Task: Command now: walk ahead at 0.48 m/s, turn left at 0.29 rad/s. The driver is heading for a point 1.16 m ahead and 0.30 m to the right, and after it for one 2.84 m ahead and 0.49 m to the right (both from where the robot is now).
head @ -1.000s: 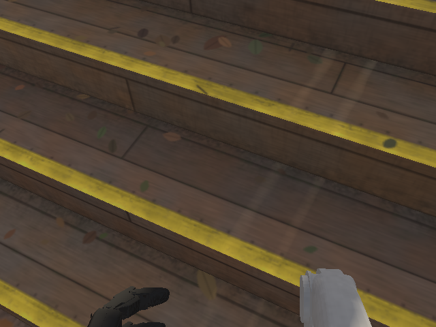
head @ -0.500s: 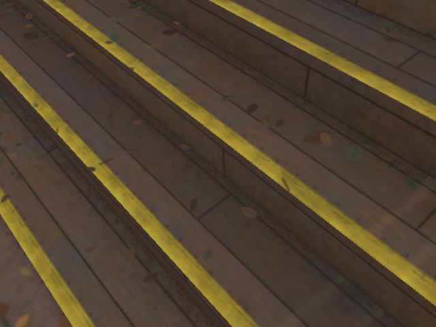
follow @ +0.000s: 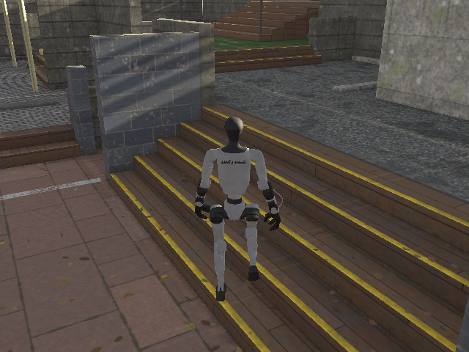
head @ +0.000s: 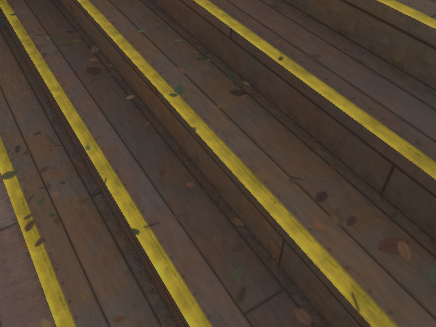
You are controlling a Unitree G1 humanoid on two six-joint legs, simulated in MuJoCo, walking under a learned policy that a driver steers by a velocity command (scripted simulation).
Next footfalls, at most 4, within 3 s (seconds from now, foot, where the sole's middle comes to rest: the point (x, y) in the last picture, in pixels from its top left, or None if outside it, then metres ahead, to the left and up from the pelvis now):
0.28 right None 0.28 -0.13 -0.59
0.72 left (238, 300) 0.56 -0.05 -0.59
1.06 right None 0.36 -0.24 -0.59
2.04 right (306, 212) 0.73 -0.25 -0.43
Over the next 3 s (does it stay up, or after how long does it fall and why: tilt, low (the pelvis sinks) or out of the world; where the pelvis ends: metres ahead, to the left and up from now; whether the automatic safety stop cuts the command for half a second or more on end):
stays up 0.77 -0.05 0.19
